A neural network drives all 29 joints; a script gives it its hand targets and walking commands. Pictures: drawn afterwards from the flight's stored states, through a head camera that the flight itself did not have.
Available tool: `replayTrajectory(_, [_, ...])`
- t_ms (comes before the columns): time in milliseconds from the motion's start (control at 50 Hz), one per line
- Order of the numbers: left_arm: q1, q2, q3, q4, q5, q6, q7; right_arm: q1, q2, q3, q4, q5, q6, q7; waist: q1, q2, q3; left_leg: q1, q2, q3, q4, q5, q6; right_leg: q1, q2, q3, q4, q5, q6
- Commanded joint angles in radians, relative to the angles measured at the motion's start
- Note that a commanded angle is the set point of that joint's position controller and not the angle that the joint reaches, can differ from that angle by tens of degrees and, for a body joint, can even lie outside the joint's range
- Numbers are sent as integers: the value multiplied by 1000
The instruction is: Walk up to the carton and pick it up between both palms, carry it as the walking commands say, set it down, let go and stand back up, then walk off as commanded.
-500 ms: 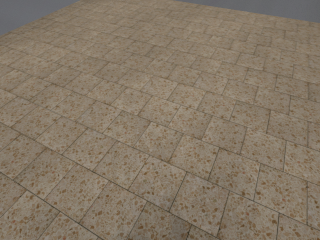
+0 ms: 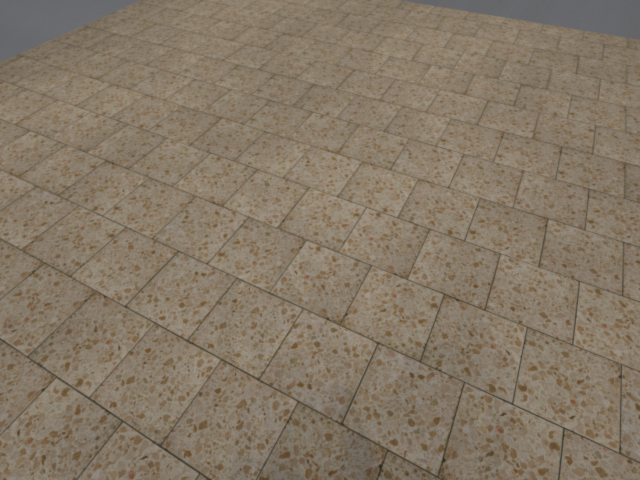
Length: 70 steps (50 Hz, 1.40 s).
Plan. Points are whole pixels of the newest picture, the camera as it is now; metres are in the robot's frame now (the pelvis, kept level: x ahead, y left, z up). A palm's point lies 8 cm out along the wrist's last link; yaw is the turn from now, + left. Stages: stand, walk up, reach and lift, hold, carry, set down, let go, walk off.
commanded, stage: stand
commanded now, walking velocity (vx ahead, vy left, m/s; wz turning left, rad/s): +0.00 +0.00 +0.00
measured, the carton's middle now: out of the picture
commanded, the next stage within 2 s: walk off in 0.92 s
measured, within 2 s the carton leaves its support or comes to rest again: neither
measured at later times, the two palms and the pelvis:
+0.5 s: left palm out of the picture +0.04 +0.27 -0.13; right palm out of the picture +0.05 -0.29 -0.12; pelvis -0.01 -0.01 +0.00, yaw +2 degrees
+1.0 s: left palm out of the picture +0.04 +0.26 -0.12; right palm out of the picture +0.08 -0.31 -0.11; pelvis -0.01 -0.03 +0.01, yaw +3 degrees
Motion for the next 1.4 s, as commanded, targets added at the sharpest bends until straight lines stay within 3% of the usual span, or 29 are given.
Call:
replayTrajectory(0, [37,166,31,-44,8,-15,6,59,-200,-44,-34,1,-16,-13,-7,36,67,-15,207,-157,-64,352,-68,-53,-58,33,2,128,-35])
replayTrajectory(20, [39,160,30,-47,2,-17,9,38,-225,-56,-52,-7,-20,-13,1,1,29,2,209,-143,-32,396,-58,-44,-56,23,-1,145,-32])
replayTrajectory(80, [26,219,50,-63,9,-22,15,20,-207,-51,-61,-6,-17,-21,7,10,7,6,218,-160,-22,427,-53,-9,-72,32,8,168,-40])
replayTrajectory(160, [-13,216,50,-80,11,-7,16,-10,-246,-59,-83,-13,-9,-17,-5,42,66,-68,216,-158,-57,260,-69,-3,-79,37,-17,119,-34])
replayTrajectory(200, [-39,238,52,-101,18,-9,13,-53,-287,-72,-106,-8,-6,-15,0,-2,52,-66,213,-168,-68,208,-71,8,-73,45,-21,114,-41])
replayTrajectory(260, [-76,261,55,-129,15,-8,0,-64,-302,-71,-118,-10,-17,-1,-2,0,53,-51,217,-185,-59,266,-84,22,-79,37,-29,130,-41])
replayTrajectory(300, [-91,261,56,-137,11,-9,-1,-107,-319,-74,-138,-15,-19,6,-2,48,44,-40,208,-176,-85,214,-92,27,-87,55,-33,87,-43])
replayTrajectory(340, [-113,313,67,-150,6,-7,-7,-95,-304,-63,-127,-6,-19,6,-10,69,22,-15,220,-194,-88,296,-121,21,-73,41,-24,110,-46])
replayTrajectory(380, [-102,279,49,-135,11,-8,-5,-133,-367,-81,-141,-7,-20,9,-2,-5,25,-31,224,-208,-91,256,-80,54,-82,25,-28,100,-39])
replayTrajectory(440, [-149,326,58,-155,7,-13,-14,-152,-346,-72,-150,-5,-19,12,-4,-17,-4,2,212,-190,-75,261,-74,55,-91,39,-50,125,-48])
replayTrajectory(460, [-160,337,54,-161,8,-17,-10,-183,-355,-70,-153,-7,-17,12,10,20,-2,-16,213,-196,-68,301,-74,66,-93,44,-59,142,-47])
replayTrajectory(500, [-185,372,55,-164,7,-21,-11,-186,-361,-70,-144,0,-16,11,-6,-19,-7,18,199,-186,-69,278,-69,54,-107,60,-80,160,-55])
replayTrajectory(560, [-217,374,53,-173,2,-27,-14,-228,-406,-71,-145,2,-14,13,-2,21,-10,4,208,-189,-93,300,-89,61,-97,49,-82,157,-56])
replayTrajectory(580, [-199,358,50,-163,8,-22,-16,-220,-411,-70,-148,-4,-17,12,1,42,-4,16,203,-174,-85,255,-83,53,-100,44,-98,159,-49])
replayTrajectory(600, [-215,372,49,-163,7,-26,-14,-199,-402,-73,-138,5,-17,18,1,-11,-2,-9,195,-186,-88,241,-72,82,-109,51,-101,172,-56])
replayTrajectory(660, [-219,362,49,-163,7,-36,-25,-231,-402,-64,-137,8,-16,21,13,28,-45,35,197,-182,-88,219,-62,78,-110,64,-110,151,-63])
replayTrajectory(720, [-225,379,46,-153,8,-35,-25,-231,-390,-57,-133,4,-18,29,4,-21,-40,31,199,-183,-71,261,-63,77,-106,45,-113,184,-58])
replayTrajectory(800, [-253,407,54,-153,9,-34,-22,-240,-407,-55,-124,4,-18,23,6,41,-25,8,191,-178,-93,246,-71,85,-109,53,-118,188,-65])
replayTrajectory(920, [-268,373,46,-146,5,-30,-30,-272,-430,-54,-124,4,-22,21,6,-10,-45,35,211,-191,-93,283,-74,79,-104,40,-127,195,-60])
replayTrajectory(960, [-253,395,54,-143,9,-32,-33,-264,-437,-57,-123,5,-25,19,12,31,-46,14,211,-193,-106,289,-82,100,-100,31,-134,173,-59])
replayTrajectory(1080, [-250,401,54,-134,4,-30,-36,-263,-439,-52,-115,8,-22,24,14,18,-57,0,199,-192,-101,290,-71,115,-106,28,-127,180,-67])
replayTrajectory(1100, [-232,351,38,-126,2,-30,-37,-236,-389,-39,-96,11,-19,21,27,-33,-82,34,209,-194,-93,293,-64,105,-114,38,-129,194,-68])
replayTrajectory(1120, [-192,287,22,-93,2,-24,-38,-201,-303,-12,-72,15,-13,28,18,11,-65,25,214,-185,-91,348,-85,93,-115,34,-126,239,-62])
replayTrajectory(1140, [-178,266,22,-91,2,-12,-43,-191,-312,-7,-84,16,1,24,33,-1,-61,22,214,-178,-66,394,-86,97,-119,33,-126,291,-46])
replayTrajectory(1160, [-188,319,32,-98,3,-3,-39,-166,-318,-12,-71,20,14,25,13,-3,-39,36,221,-180,-61,413,-90,69,-132,30,-96,331,-45])
replayTrajectory(1200, [-161,354,46,-81,-9,6,-34,-179,-351,-19,-88,14,18,29,13,44,-73,14,230,-171,1,457,-72,73,-129,21,-55,354,-44])
replayTrajectory(1260, [-166,333,47,-96,-3,12,-28,-180,-369,-21,-107,18,29,18,16,-3,-82,-12,230,-152,74,443,-53,39,-125,9,13,425,-62])
replayTrajectory(1320, [-158,350,59,-101,5,23,-21,-151,-351,-24,-116,20,48,9,16,-14,-44,-41,235,-162,118,450,-26,-41,-117,8,56,394,-74])
replayTrajectory(1380, [-163,331,69,-131,5,31,-20,-154,-369,-37,-122,13,69,4,16,53,-58,-118,266,-191,85,406,15,-47,-85,-2,135,252,-67])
